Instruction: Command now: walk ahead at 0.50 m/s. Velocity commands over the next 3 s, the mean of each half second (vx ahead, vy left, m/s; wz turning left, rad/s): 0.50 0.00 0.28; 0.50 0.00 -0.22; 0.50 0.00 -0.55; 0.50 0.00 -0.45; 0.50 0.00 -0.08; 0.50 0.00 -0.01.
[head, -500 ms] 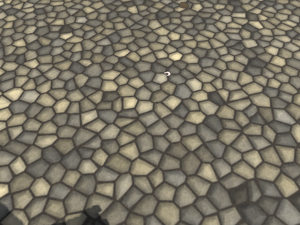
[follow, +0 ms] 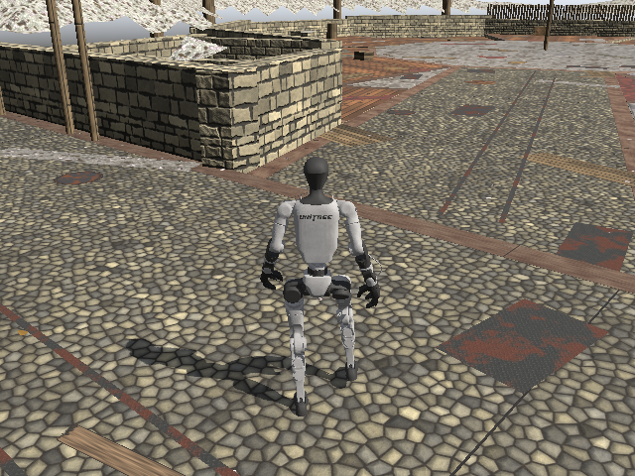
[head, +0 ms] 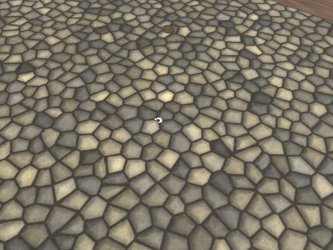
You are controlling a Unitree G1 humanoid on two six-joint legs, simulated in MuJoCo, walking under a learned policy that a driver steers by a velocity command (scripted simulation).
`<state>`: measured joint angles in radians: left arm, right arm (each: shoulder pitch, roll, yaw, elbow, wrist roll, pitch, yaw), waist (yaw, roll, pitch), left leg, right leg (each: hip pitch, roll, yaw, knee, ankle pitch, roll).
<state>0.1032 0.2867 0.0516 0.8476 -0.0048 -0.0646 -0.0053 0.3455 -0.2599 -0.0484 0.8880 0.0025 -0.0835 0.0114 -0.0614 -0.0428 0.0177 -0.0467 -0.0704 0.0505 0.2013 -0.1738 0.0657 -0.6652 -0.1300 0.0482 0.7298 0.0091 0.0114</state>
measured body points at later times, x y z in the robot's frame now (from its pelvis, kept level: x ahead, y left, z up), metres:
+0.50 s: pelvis +0.27 -0.06 +0.00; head +0.29 -0.06 +0.45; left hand +0.26 +0.22 -0.13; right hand +0.45 -0.31 -0.12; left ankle +0.36 +0.13 -0.68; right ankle +0.25 -0.16 -0.75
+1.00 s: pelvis +0.53 +0.04 +0.00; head +0.54 +0.04 +0.45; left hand +0.64 +0.32 -0.12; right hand +0.57 -0.23 -0.13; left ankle +0.50 +0.14 -0.75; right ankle +0.63 -0.13 -0.67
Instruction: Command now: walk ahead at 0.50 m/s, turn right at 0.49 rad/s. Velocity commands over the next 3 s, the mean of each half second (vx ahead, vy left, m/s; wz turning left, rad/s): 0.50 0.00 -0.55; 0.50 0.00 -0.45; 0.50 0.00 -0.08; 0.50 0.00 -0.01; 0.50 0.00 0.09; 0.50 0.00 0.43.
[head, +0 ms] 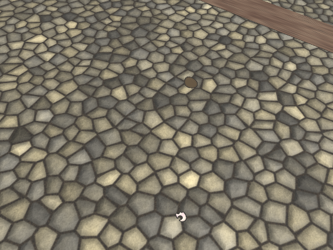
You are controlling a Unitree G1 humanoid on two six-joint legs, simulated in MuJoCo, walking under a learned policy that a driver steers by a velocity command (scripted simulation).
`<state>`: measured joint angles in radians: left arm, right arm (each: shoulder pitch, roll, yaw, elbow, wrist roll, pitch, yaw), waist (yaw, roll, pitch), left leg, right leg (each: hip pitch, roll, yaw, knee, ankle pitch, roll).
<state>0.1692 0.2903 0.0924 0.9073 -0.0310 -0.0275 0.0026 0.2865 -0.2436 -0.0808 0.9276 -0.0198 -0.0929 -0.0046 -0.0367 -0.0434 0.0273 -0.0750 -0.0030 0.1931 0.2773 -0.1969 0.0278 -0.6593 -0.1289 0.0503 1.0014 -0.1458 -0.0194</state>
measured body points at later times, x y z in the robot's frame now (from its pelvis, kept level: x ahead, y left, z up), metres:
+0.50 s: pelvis +0.27 -0.09 +0.00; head +0.29 -0.12 +0.45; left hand +0.39 +0.17 -0.11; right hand +0.38 -0.40 -0.10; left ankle +0.42 +0.08 -0.67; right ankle +0.25 -0.15 -0.75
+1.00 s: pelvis +0.56 -0.13 +0.00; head +0.58 -0.15 +0.45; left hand +0.82 +0.02 -0.11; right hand +0.45 -0.39 -0.13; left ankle +0.60 -0.04 -0.75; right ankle +0.52 -0.29 -0.68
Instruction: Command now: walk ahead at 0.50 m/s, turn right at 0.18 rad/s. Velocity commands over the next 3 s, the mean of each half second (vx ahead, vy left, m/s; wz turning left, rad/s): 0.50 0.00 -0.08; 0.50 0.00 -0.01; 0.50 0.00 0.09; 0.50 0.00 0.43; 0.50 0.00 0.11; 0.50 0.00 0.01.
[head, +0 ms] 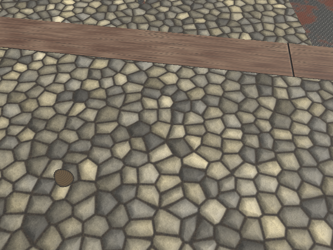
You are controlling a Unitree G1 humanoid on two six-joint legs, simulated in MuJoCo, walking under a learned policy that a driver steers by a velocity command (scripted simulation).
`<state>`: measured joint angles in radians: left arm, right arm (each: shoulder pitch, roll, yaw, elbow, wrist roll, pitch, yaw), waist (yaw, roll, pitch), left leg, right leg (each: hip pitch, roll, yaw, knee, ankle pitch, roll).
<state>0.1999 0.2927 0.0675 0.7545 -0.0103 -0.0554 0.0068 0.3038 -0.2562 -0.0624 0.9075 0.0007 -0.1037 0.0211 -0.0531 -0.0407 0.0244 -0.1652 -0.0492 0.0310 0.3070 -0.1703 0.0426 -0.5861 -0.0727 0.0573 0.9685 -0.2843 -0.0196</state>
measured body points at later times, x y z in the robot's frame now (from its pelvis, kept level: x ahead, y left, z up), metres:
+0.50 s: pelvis +0.27 -0.07 +0.00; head +0.29 -0.08 +0.45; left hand +0.33 +0.21 -0.11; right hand +0.40 -0.35 -0.12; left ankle +0.35 +0.10 -0.67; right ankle +0.26 -0.15 -0.75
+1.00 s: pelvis +0.55 -0.01 +0.00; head +0.58 +0.00 +0.45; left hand +0.67 +0.27 -0.12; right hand +0.61 -0.28 -0.12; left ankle +0.57 +0.08 -0.75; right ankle +0.59 -0.17 -0.67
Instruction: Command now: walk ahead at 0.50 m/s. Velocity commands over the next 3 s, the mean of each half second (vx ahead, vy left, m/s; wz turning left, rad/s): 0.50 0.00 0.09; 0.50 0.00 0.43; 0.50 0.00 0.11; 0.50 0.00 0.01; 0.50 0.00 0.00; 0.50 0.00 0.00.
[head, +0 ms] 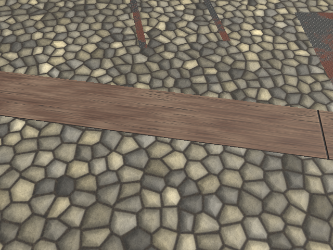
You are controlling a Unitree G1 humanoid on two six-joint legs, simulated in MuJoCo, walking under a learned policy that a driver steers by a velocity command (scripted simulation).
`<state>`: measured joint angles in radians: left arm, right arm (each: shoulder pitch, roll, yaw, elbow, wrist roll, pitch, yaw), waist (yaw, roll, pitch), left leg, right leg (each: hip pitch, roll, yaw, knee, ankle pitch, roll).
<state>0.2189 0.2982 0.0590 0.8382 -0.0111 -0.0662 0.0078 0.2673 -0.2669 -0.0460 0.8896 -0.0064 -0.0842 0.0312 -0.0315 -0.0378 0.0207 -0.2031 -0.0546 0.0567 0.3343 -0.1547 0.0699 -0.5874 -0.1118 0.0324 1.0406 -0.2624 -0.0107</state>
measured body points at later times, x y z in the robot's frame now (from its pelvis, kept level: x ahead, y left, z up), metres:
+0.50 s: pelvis +0.28 -0.07 +0.00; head +0.31 -0.08 +0.45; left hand +0.36 +0.21 -0.12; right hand +0.38 -0.35 -0.14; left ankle +0.27 +0.09 -0.66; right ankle +0.31 -0.16 -0.75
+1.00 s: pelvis +0.56 +0.02 -0.01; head +0.59 +0.04 +0.44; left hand +0.58 +0.32 -0.13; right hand +0.75 -0.20 -0.12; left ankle +0.58 +0.09 -0.75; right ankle +0.54 -0.15 -0.65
